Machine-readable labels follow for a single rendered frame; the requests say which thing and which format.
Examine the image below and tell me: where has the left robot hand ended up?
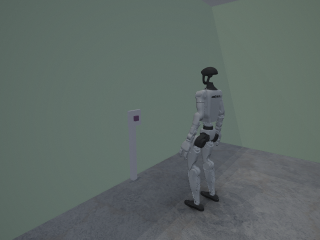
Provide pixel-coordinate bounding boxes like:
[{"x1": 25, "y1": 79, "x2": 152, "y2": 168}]
[{"x1": 179, "y1": 140, "x2": 191, "y2": 161}]

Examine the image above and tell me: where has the robot right shin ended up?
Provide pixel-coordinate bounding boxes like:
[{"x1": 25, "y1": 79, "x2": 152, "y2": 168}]
[{"x1": 203, "y1": 163, "x2": 216, "y2": 196}]

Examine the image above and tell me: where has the panel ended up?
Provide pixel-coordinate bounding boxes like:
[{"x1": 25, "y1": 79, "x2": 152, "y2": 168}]
[{"x1": 127, "y1": 109, "x2": 141, "y2": 181}]

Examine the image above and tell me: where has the left robot foot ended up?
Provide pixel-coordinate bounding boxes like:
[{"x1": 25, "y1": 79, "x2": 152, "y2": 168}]
[{"x1": 184, "y1": 200, "x2": 204, "y2": 212}]

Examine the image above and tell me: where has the robot right forearm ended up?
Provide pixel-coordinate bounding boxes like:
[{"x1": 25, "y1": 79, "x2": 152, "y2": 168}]
[{"x1": 215, "y1": 114, "x2": 225, "y2": 132}]

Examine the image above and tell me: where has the right robot upper arm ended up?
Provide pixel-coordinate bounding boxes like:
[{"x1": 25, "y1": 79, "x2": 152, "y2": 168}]
[{"x1": 218, "y1": 89, "x2": 225, "y2": 116}]

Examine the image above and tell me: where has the right robot hand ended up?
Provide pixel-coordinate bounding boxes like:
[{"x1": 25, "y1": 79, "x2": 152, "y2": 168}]
[{"x1": 213, "y1": 131, "x2": 222, "y2": 146}]

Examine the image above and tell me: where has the left robot upper arm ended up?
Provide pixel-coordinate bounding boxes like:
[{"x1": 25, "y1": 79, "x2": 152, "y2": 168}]
[{"x1": 195, "y1": 90, "x2": 207, "y2": 121}]

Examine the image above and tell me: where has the button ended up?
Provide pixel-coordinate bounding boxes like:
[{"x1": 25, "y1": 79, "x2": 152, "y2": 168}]
[{"x1": 133, "y1": 115, "x2": 139, "y2": 122}]

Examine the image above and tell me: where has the robot left forearm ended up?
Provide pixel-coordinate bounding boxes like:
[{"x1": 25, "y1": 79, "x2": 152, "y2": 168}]
[{"x1": 186, "y1": 112, "x2": 201, "y2": 143}]

